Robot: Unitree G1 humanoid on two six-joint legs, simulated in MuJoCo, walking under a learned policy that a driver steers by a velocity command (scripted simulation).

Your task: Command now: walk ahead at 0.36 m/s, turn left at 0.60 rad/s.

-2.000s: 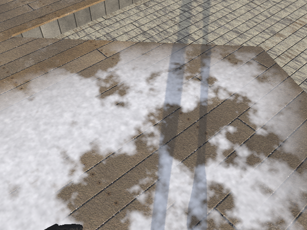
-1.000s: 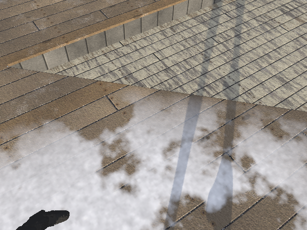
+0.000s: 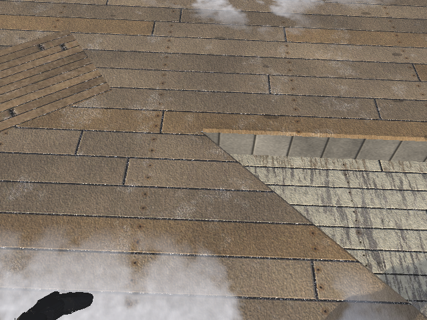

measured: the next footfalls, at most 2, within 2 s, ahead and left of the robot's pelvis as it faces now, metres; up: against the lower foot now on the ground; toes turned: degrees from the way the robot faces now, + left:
right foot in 0.12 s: +0.26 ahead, -0.13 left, +0.00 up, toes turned +9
left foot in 0.48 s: +0.19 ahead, +0.11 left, +0.00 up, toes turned +8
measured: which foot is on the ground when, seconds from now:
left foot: down 0.00-0.14, up 0.16-0.46, down 0.48-1.00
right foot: up 0.00-0.10, down 0.12-1.00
